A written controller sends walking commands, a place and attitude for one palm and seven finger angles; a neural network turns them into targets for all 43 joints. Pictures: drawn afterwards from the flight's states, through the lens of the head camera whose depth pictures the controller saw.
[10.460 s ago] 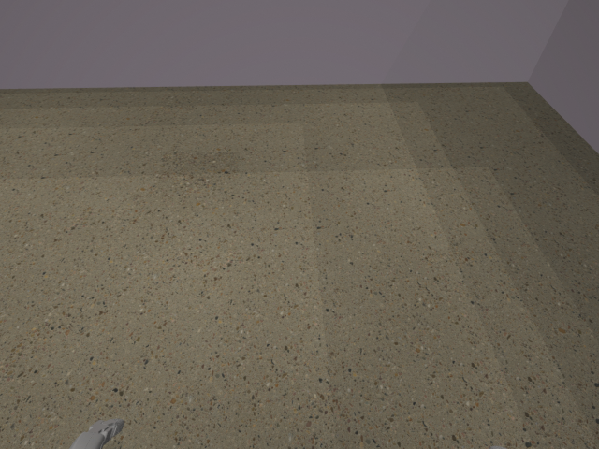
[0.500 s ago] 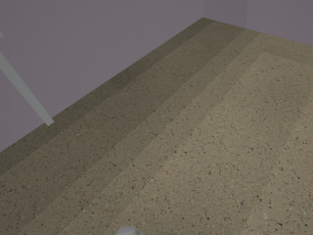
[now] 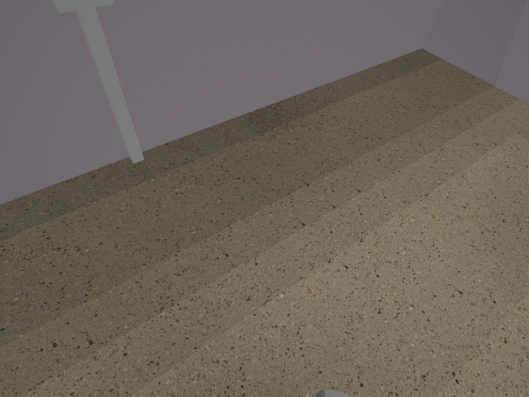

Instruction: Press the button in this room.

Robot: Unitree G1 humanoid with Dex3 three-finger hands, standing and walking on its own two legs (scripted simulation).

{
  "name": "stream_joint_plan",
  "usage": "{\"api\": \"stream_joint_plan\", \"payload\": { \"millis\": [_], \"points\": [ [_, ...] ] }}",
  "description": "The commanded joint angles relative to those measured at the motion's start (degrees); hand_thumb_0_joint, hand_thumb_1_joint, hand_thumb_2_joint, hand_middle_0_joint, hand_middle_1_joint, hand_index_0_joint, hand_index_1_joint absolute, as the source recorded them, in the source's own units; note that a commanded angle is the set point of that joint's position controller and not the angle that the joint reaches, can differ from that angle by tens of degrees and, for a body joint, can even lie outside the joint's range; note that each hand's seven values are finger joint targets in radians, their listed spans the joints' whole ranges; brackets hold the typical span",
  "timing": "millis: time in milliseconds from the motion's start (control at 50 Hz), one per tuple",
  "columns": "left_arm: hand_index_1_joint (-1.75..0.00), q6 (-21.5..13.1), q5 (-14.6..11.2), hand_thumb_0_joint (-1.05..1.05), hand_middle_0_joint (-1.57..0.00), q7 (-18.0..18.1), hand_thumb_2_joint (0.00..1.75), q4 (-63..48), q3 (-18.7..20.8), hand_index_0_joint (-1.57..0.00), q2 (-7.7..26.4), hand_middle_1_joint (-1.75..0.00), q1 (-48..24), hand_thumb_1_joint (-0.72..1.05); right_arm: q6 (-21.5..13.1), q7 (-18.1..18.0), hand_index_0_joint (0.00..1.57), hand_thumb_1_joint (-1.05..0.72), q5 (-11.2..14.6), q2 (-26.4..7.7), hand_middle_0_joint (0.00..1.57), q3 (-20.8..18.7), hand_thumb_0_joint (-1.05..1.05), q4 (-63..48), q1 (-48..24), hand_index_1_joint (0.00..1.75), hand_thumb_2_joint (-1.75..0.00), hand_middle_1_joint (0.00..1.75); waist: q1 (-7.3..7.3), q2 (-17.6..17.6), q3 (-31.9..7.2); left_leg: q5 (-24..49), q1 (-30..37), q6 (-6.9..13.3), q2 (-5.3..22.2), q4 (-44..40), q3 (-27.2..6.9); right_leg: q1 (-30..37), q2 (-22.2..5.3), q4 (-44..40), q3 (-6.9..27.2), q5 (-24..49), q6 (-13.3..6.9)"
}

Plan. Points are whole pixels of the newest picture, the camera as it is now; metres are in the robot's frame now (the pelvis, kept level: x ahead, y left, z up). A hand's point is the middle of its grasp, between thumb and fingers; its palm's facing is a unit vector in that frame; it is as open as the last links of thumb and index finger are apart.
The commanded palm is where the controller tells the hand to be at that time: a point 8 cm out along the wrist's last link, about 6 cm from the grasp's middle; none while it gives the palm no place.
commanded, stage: stand and wait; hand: left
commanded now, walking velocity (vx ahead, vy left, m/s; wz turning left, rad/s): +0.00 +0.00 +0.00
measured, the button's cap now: out of the picture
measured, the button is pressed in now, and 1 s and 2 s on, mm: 0 0 0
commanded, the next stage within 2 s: turn or walk to find it in 0.26 s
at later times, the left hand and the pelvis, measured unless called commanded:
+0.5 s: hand out of the picture +0.00 +0.14 -0.16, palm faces +0.17 -0.95 -0.27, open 7.3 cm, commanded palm none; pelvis -0.03 -0.06 +0.00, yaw +8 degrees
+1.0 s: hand out of the picture -0.08 +0.22 -0.16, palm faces +0.35 -0.91 -0.22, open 7.4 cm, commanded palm none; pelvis -0.05 +0.00 +0.00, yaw +19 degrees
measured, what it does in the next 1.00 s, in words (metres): steps on the spot, turning left: right foot, then left foot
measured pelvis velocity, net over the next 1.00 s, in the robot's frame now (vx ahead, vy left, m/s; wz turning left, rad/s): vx -0.05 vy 0.00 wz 0.34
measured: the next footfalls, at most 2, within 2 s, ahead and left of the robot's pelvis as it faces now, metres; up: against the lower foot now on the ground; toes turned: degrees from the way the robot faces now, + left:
right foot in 0.20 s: +0.03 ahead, -0.14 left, +0.00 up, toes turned -2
left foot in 0.72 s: -0.06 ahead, +0.10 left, +0.00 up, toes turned +19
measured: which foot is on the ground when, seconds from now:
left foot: down 0.00-0.22, up 0.24-0.70, down 0.72-1.00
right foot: up 0.00-0.18, down 0.20-0.72, up 0.74-1.00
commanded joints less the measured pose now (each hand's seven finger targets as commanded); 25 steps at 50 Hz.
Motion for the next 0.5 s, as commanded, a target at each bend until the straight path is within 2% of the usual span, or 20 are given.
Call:
{"api": "stream_joint_plan", "payload": {
  "millis": [0,60,100,120,140,160,180,200,220,240,260,280,320,360,400,440,480],
  "points": [
    [-0.30,-1.2,-0.1,0.00,-0.20,0.2,0.90,-4.4,0.5,-0.20,2.5,-0.30,-0.7,0.90,-0.9,-0.6,0.20,-0.90,-0.4,-11.6,0.20,-3.4,0.00,-2.3,4.1,0.30,-0.90,0.30,-2.21,9.0,-4.5,18.6,5.1,7.4,15.1,-8.1,-14.2,-2.2,0.4,-4.8,0.5,-1.5,-0.2],
    [-0.30,-1.6,-0.2,0.00,-0.20,0.2,0.90,-4.4,-0.1,-0.20,1.3,-0.30,-1.3,0.90,-0.7,-0.7,0.20,-0.90,-0.7,-11.0,0.20,-3.2,0.00,-1.7,4.5,0.30,-0.90,0.30,-2.42,9.7,-5.0,17.6,3.2,7.4,14.5,-7.5,-15.5,3.0,1.7,-13.4,-0.1,-3.0,-1.1],
    [-0.30,-2.2,-0.4,0.00,-0.20,0.4,0.90,-3.3,-0.3,-0.20,0.9,-0.30,0.5,0.90,-0.8,-0.7,0.20,-0.90,-0.7,-10.5,0.20,-3.1,0.00,-0.9,4.4,0.30,-0.90,0.30,-1.64,9.5,-5.6,18.9,2.0,6.9,13.9,-6.2,-15.9,7.6,2.8,-20.8,-0.7,-0.9,-1.7],
    [-0.30,-2.6,-0.5,0.00,-0.20,0.4,0.90,-2.7,-0.4,-0.20,1.0,-0.30,2.1,0.90,-0.9,-0.7,0.20,-0.90,-0.6,-10.2,0.20,-3.0,0.00,-0.4,4.4,0.30,-0.90,0.30,-0.81,9.1,-6.5,19.5,1.8,6.1,12.9,-4.8,-15.0,10.3,3.2,-25.7,-1.0,2.4,-1.9],
    [-0.30,-2.9,-0.5,0.00,-0.20,0.5,0.90,-1.5,-0.4,-0.20,0.9,-0.30,4.3,0.90,-0.9,-0.7,0.20,-0.90,-0.3,-9.6,0.20,-2.9,0.00,-0.2,4.2,0.30,-0.90,0.30,0.16,8.2,-7.4,16.9,-0.2,4.7,11.7,-3.3,-13.8,15.2,3.2,-31.8,-1.4,7.8,-2.1],
    [-0.30,-3.4,-0.3,0.00,-0.20,0.7,0.90,-0.6,-0.4,-0.20,1.7,-0.30,5.9,0.90,-1.1,-0.6,0.20,-0.90,0.0,-8.3,0.20,-2.6,0.00,0.3,4.4,0.30,-0.90,0.30,0.84,6.1,-8.0,12.8,-2.7,2.3,9.3,-0.9,-12.1,20.0,1.8,-38.7,-0.3,12.8,-2.3],
    [-0.30,-4.1,0.1,0.00,-0.20,1.1,0.90,-0.1,-0.2,-0.20,4.7,-0.30,6.3,0.90,-1.2,-0.4,0.20,-0.90,0.6,-5.4,0.20,-2.1,0.00,0.7,6.0,0.30,-0.90,0.30,0.45,-2.0,-8.7,4.5,-8.4,-0.8,5.7,4.4,-8.0,25.6,-5.4,-42.0,7.3,14.0,-4.3],
    [-0.30,-4.5,0.2,0.00,-0.20,1.2,0.90,-0.2,0.3,-0.20,7.9,-0.30,5.5,0.90,-1.1,-0.3,0.20,-0.90,0.7,-2.8,0.20,-1.3,0.00,-0.3,5.5,0.30,-0.90,0.30,0.10,-11.8,-6.0,-9.5,-13.2,-3.5,0.5,8.1,-2.9,23.4,-14.5,-44.1,17.0,17.6,-9.1],
    [-0.30,-4.2,0.3,0.00,-0.20,1.0,0.90,-0.8,0.2,-0.20,8.5,-0.30,5.0,0.90,-0.5,-0.3,0.20,-0.90,0.3,-4.4,0.20,-1.8,0.00,-0.6,3.7,0.30,-0.90,0.30,0.92,-9.9,-3.3,-16.4,-10.9,-3.5,0.8,14.1,-3.0,15.8,-18.1,-46.1,17.6,17.9,-13.2],
    [-0.30,-4.5,0.1,0.00,-0.20,1.1,0.90,-0.9,0.4,-0.20,7.4,-0.30,3.5,0.90,0.5,-0.5,0.20,-0.90,-0.2,-4.7,0.20,-2.1,0.00,0.2,4.2,0.30,-0.90,0.30,0.37,-12.7,-2.4,-17.0,-10.8,-3.4,1.9,18.2,-4.4,13.1,-16.4,-46.9,17.1,16.4,-14.7],
    [-0.30,-4.3,0.1,0.00,-0.20,1.2,0.90,-0.9,0.4,-0.20,6.3,-0.30,1.9,0.90,0.9,-0.5,0.20,-0.90,-0.3,-5.5,0.20,-2.4,0.00,1.4,5.1,0.30,-0.90,0.30,-0.24,-11.4,-0.3,-15.5,-11.4,-3.4,2.0,22.2,-4.1,12.0,-15.2,-47.0,15.1,15.2,-14.9],
    [-0.30,-4.2,-0.1,0.00,-0.20,1.1,0.90,-0.8,0.1,-0.20,5.2,-0.30,1.3,0.90,1.1,-0.3,0.20,-0.90,-0.2,-5.4,0.20,-2.5,0.00,2.6,5.8,0.30,-0.90,0.30,-0.72,-8.5,0.6,-13.7,-11.8,-3.6,1.8,26.5,-3.2,12.1,-13.2,-46.3,12.0,17.1,-14.6],
    [-0.30,-4.1,-0.2,0.00,-0.20,1.2,0.90,-0.8,0.3,-0.20,4.2,-0.30,1.2,0.90,1.4,0.0,0.20,-0.90,0.0,-4.9,0.20,-2.8,0.00,3.8,7.6,0.30,-0.90,0.30,-1.45,-5.8,0.1,-11.6,-13.6,-4.2,2.1,32.3,-2.2,13.9,-11.6,-44.7,7.0,21.6,-13.3],
    [-0.30,-4.3,0.0,0.00,-0.20,1.2,0.90,-0.9,0.7,-0.20,4.0,-0.30,2.1,0.90,1.7,0.2,0.20,-0.90,0.0,-4.9,0.20,-3.0,0.00,4.0,7.6,0.30,-0.90,0.30,-1.17,-6.2,0.5,-10.5,-14.2,-5.0,2.7,35.8,-1.7,13.4,-11.7,-44.8,5.0,20.5,-12.8],
    [-0.30,-4.3,0.1,0.00,-0.20,1.3,0.90,-0.8,0.9,-0.20,4.3,-0.30,3.6,0.90,1.9,0.4,0.20,-0.90,-0.1,-5.1,0.20,-3.2,0.00,3.6,6.9,0.30,-0.90,0.30,-0.44,-6.7,0.0,-10.7,-15.5,-5.6,3.1,36.7,-1.5,14.7,-12.5,-44.7,4.8,19.2,-12.9],
    [-0.30,-4.2,0.3,0.00,-0.20,1.4,0.90,-0.7,1.2,-0.20,4.6,-0.30,4.3,0.90,2.0,0.5,0.20,-0.90,-0.1,-5.0,0.20,-3.2,0.00,3.1,5.7,0.30,-0.90,0.30,0.13,-7.5,0.1,-11.3,-15.8,-5.9,3.7,35.5,-1.0,15.3,-13.3,-44.9,4.6,17.5,-13.0],
    [-0.30,-4.1,0.6,0.00,-0.20,1.5,0.90,-0.5,1.6,-0.20,5.4,-0.30,5.5,0.90,1.8,0.6,0.20,-0.90,-0.1,-4.8,0.20,-3.0,0.00,2.4,4.0,0.30,-0.90,0.30,0.95,-7.7,-0.8,-13.5,-15.4,-6.1,4.3,31.2,-0.1,17.0,-14.7,-43.9,4.7,19.1,-13.8]
  ]
}}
